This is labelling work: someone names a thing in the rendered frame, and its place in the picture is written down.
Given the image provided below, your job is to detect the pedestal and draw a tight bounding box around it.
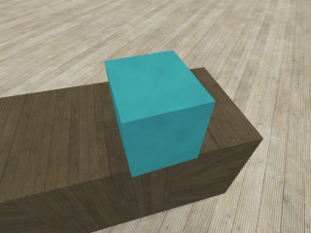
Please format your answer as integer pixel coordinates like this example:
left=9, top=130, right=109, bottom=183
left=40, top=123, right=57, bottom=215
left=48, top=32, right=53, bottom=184
left=0, top=67, right=263, bottom=233

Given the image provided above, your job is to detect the carton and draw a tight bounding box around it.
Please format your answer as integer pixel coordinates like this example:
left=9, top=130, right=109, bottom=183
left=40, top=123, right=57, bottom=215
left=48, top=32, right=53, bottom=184
left=104, top=50, right=216, bottom=178

